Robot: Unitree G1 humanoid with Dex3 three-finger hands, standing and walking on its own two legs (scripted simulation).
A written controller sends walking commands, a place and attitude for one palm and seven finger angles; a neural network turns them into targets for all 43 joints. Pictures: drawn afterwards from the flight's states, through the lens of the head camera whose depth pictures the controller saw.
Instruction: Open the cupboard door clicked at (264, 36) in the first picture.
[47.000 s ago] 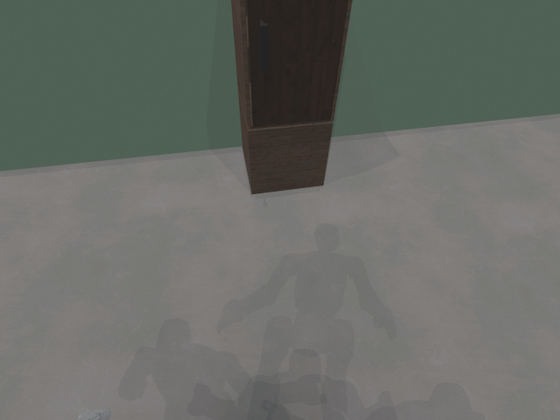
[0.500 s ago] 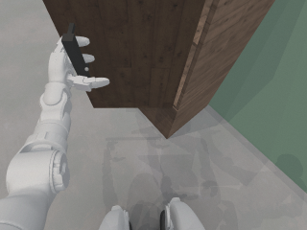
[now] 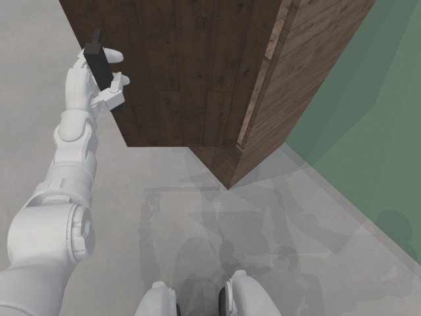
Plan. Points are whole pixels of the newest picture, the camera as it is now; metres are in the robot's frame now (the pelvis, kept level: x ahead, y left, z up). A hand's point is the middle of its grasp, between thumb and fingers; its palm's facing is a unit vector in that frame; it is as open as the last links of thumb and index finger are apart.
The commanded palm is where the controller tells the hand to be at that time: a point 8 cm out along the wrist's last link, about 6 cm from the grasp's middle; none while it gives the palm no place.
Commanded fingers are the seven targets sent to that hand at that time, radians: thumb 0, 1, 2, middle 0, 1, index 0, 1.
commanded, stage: pull the door open along its arc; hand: left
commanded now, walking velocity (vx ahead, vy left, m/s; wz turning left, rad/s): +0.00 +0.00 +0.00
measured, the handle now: (108, 73) +0.56 +0.16 +0.07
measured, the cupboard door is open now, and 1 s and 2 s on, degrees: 51 91 97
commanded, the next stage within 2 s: open thumb and fingers to let go in 1.12 s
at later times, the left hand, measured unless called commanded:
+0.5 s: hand (125, 131) +0.43 +0.12 +0.07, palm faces +0.00 -1.00 +0.03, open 6.2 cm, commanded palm +0.37 +0.18 +0.07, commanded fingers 0.00 0.90 0.90 -0.40 -1.35 -0.40 -1.35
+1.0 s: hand (177, 184) +0.32 +0.03 +0.08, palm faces +0.33 -0.94 +0.00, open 6.3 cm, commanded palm +0.26 +0.07 +0.07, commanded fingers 0.00 0.90 0.90 -0.40 -1.35 -0.40 -1.35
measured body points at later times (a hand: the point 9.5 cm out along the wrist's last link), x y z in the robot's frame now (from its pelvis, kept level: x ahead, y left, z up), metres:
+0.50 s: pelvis +0.02 +0.00 +0.02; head +0.11 -0.01 +0.46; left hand +0.42 +0.17 +0.07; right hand +0.08 -0.26 -0.10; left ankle +0.00 +0.10 -0.66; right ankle +0.02 -0.11 -0.66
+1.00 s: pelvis +0.01 -0.04 +0.02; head +0.06 -0.06 +0.47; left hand +0.30 +0.08 +0.08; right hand +0.18 -0.25 -0.09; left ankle +0.00 +0.10 -0.66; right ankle +0.02 -0.11 -0.66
